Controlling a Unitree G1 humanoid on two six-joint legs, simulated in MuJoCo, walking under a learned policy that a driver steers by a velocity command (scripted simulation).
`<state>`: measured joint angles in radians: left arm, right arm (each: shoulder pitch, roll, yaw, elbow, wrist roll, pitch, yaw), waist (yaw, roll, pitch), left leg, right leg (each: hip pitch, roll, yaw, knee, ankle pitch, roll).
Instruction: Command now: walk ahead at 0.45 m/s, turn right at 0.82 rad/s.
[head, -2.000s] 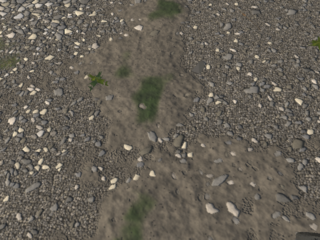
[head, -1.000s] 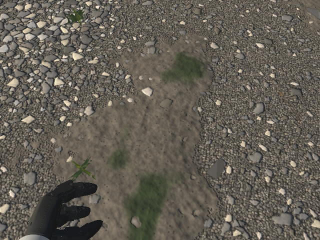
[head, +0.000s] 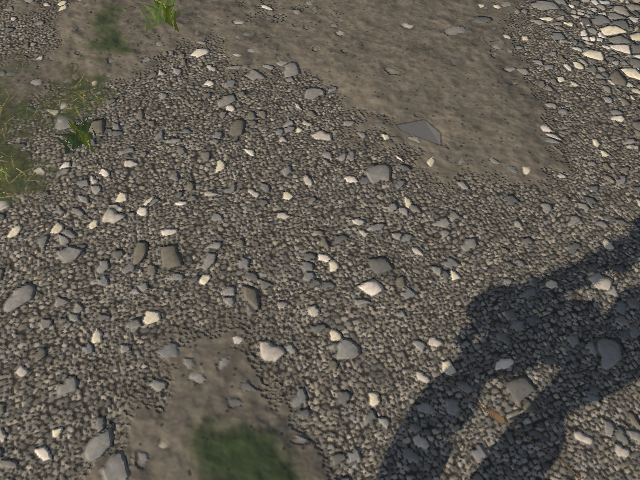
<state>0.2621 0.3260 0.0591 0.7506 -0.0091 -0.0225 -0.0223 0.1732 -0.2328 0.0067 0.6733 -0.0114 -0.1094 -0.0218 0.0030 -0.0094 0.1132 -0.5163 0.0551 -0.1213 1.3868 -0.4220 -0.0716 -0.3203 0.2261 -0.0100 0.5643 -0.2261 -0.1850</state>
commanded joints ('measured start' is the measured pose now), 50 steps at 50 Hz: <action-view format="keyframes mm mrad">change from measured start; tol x32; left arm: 1 -173 122 36 -145 -28 -60 15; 14 190 52 0 -70 28 -6 37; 50 -146 104 28 -99 15 29 50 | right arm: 1 71 -215 -76 -74 -2 -10 -17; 50 6 -153 -85 -150 24 148 -12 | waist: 1 -95 146 -82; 14 19 229 -498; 50 26 -157 -178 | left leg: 1 -50 37 12 -303 9 -33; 6 201 -92 162 -796 735 5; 11 301 -133 149 -910 647 117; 13 702 236 -416 -881 1246 355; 18 278 96 -489 -1130 72 294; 35 301 -67 -567 -1049 63 188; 43 -77 -173 -48 -97 -19 -17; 50 15 -87 42 -436 -26 -47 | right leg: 1 -3 -325 385 -265 659 -164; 11 150 -251 122 152 691 94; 13 -225 -44 66 835 -449 227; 15 -369 -118 197 965 -306 227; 36 176 -220 218 -244 94 179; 50 263 -426 227 -196 441 -52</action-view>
